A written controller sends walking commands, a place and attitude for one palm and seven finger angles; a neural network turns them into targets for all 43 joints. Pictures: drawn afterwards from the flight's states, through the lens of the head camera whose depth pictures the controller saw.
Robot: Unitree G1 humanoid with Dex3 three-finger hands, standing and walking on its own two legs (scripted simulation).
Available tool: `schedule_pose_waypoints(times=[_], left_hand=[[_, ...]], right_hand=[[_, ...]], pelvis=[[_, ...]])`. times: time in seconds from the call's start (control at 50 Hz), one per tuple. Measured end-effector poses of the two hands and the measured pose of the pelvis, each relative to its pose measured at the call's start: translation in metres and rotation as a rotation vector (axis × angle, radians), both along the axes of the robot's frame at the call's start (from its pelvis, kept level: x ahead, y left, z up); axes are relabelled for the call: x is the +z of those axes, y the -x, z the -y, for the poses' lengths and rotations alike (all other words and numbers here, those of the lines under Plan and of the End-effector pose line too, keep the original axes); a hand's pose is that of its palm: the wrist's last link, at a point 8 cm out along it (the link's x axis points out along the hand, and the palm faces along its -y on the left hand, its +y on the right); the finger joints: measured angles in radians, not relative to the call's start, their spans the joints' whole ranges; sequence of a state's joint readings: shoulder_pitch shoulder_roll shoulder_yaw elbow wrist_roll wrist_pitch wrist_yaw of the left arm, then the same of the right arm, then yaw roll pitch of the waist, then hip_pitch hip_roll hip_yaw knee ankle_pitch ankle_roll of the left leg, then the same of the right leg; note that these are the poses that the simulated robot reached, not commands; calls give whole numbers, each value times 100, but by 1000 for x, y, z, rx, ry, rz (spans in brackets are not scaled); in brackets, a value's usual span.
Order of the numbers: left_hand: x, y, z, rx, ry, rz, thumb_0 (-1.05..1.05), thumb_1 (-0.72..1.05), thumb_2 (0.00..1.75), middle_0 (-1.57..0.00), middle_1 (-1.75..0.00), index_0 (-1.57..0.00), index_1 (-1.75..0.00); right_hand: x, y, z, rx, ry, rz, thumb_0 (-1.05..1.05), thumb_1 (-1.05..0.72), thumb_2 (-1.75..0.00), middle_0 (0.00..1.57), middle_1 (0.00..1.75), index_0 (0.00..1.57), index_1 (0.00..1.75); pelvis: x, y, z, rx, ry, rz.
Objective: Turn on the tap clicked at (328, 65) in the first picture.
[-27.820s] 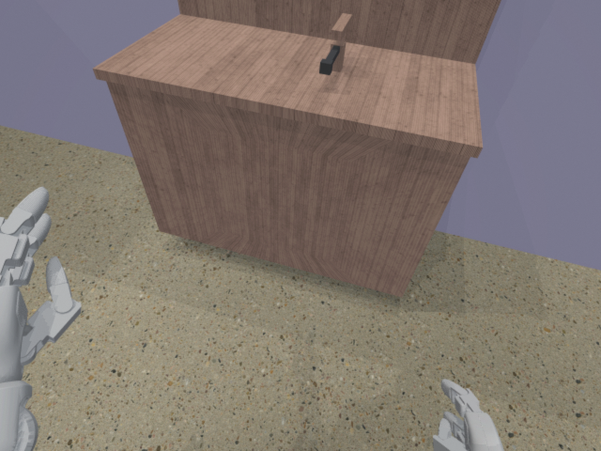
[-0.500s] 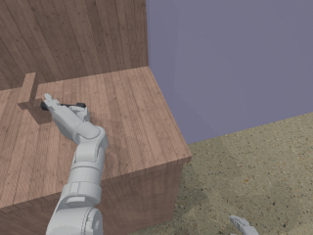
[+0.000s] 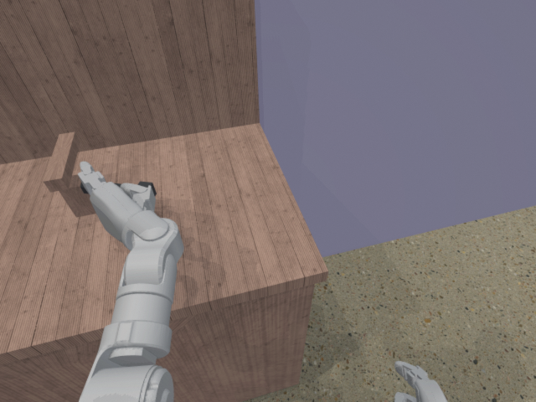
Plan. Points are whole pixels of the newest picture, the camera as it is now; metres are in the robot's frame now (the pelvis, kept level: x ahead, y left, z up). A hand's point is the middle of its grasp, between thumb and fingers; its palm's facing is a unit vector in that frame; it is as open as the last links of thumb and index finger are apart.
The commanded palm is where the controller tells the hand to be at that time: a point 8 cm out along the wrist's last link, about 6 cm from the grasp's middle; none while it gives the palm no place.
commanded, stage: lift the hand up off the lever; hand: left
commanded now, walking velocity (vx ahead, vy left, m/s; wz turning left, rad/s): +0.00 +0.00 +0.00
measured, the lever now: (145, 192) +0.44 +0.25 +0.08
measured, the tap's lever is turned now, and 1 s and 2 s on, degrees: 66 66 66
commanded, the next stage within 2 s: draw the hand back beside the body in 0.76 s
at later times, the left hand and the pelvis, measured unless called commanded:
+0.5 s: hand (144, 187) +0.38 +0.22 +0.15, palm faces +0.80 -0.60 -0.04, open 7.8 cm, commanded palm +0.33 +0.23 +0.15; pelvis +0.00 +0.00 +0.00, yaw -1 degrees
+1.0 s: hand (159, 177) +0.38 +0.19 +0.17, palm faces +0.54 -0.84 -0.09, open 7.8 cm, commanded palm +0.31 +0.24 +0.16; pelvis +0.01 +0.01 +0.01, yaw -2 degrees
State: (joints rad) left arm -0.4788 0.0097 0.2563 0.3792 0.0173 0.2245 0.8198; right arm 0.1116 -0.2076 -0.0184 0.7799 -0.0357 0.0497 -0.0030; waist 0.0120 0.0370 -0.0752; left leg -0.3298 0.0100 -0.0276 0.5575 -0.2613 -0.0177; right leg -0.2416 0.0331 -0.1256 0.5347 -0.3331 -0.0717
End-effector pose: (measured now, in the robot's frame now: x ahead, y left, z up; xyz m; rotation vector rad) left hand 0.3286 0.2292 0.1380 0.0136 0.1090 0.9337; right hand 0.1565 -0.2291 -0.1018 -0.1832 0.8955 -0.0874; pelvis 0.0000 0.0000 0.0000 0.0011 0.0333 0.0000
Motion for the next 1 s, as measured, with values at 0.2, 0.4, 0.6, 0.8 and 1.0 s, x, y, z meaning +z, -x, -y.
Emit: schedule_pose_waypoints(times=[0.2, 0.4, 0.6, 0.8, 1.0], left_hand=[[7, -4, -1, 9, -2, 12, 2, 90, 90, -15, -15, -15, -15], [10, -2, 0, -12, 22, 7, 2, 90, 90, -15, -15, -15, -15], [21, 8, -9, -5, 5, 40, 2, 90, 90, -15, -15, -15, -15], [13, 6, -13, -19, 28, -14, 2, 91, 90, -15, -15, -15, -15], [33, -8, 6, -374, -107, 74, 2, 91, 90, -15, -15, -15, -16]], right_hand=[[1, 1, 0, 3, -1, 5, 1, -91, -90, 20, 29, 20, 30], [1, 1, 3, -12, -1, -4, 1, -91, -90, 20, 29, 20, 30], [10, -13, 1, -3, 1, 41, 1, -91, -90, 20, 29, 20, 30], [17, -25, -10, 27, 5, 65, 1, -91, -90, 20, 29, 20, 30], [14, -18, -10, -45, -1, 44, 1, -91, -90, 21, 29, 20, 30]], pelvis=[[1, 1, 2, -6, 0, -2], [3, -4, 1, -9, -5, 13], [5, -3, -1, -13, -4, 32], [6, -1, -2, -2, 0, 40], [7, -10, -7, -40, -11, 40]])
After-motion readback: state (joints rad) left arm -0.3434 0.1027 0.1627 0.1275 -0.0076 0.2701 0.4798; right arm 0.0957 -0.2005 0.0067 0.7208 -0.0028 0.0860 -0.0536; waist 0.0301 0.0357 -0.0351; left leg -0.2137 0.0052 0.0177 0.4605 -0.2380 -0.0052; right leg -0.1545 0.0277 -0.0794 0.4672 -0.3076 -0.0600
